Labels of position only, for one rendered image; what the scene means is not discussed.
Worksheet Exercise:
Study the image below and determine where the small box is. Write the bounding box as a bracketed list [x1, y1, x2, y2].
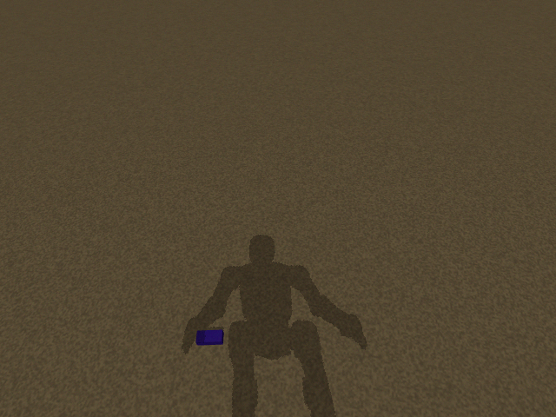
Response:
[195, 330, 224, 346]

